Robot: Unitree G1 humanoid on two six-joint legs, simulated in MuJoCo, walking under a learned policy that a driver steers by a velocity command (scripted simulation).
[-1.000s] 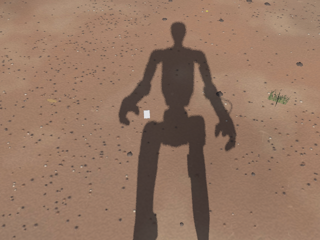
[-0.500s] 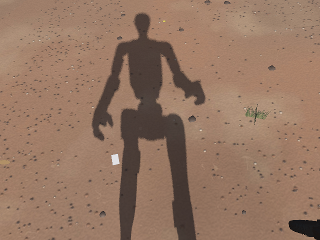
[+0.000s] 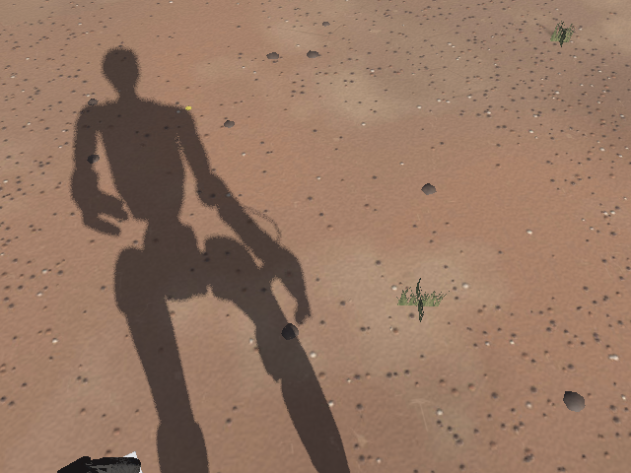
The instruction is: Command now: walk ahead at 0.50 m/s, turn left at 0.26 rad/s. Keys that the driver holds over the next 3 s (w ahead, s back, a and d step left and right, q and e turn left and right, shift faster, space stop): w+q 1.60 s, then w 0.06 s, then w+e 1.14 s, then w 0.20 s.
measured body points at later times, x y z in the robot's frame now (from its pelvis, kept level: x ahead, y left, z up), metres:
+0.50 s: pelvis +0.25 -0.02 -0.01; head +0.28 -0.01 +0.44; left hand +0.20 +0.27 -0.13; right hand +0.51 -0.22 -0.09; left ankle +0.36 +0.17 -0.69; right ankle +0.20 -0.15 -0.75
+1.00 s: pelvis +0.49 +0.12 +0.00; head +0.52 +0.15 +0.45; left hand +0.54 +0.45 -0.09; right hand +0.71 -0.09 -0.10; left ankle +0.42 +0.17 -0.75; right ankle +0.75 +0.06 -0.69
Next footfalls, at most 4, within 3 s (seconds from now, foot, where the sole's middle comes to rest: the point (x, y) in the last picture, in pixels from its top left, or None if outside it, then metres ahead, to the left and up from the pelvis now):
0.14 right None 0.24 -0.14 -0.78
0.66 left None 0.46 0.19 -0.78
1.14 right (227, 339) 0.79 0.15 -0.78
1.66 left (54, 359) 0.77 0.54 -0.78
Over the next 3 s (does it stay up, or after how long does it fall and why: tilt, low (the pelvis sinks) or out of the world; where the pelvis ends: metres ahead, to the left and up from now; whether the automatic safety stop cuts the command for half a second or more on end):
stays up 1.27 0.91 0.00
